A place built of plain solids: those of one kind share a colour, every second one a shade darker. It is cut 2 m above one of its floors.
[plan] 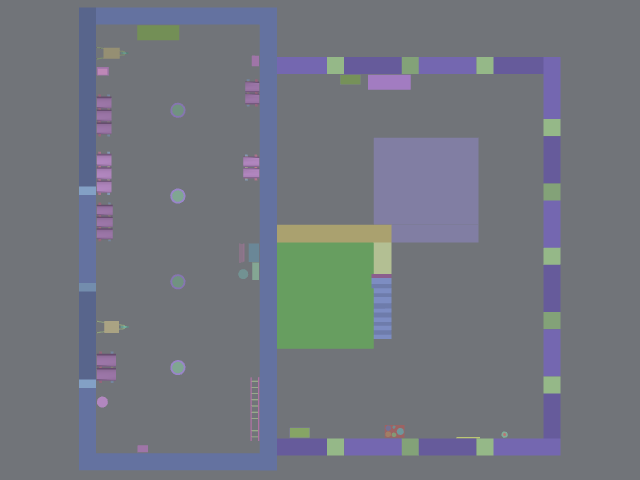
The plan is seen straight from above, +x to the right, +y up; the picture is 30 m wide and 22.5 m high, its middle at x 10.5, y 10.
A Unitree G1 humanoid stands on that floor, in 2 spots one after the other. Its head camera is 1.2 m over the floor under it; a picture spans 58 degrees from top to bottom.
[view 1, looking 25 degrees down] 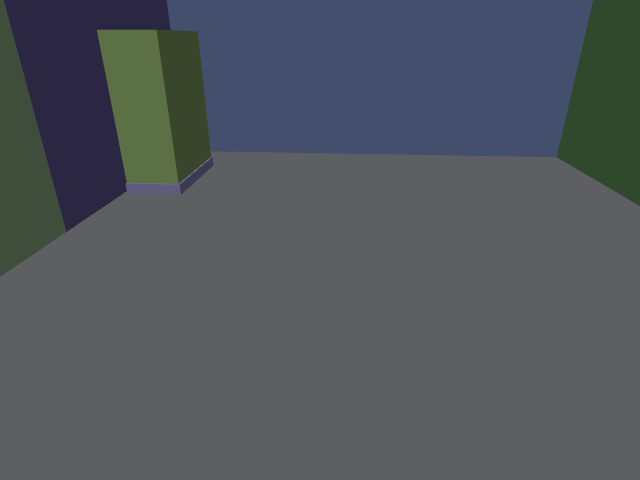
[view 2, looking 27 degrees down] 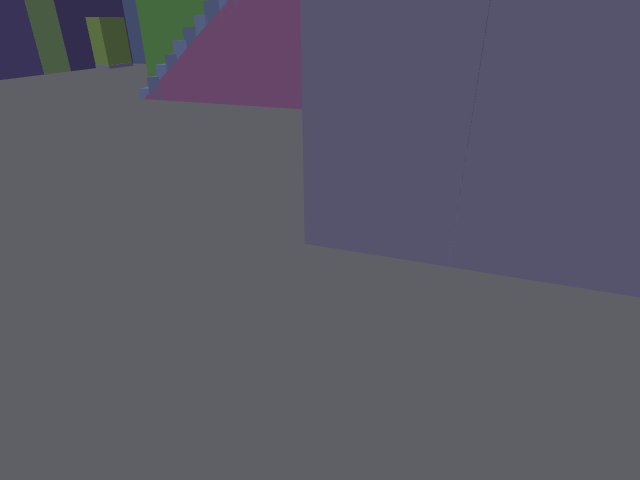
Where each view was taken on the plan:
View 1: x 13.40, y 2.61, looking -176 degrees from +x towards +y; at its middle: ground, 2.84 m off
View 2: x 20.08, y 10.72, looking -161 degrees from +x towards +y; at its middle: floor_podium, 2.55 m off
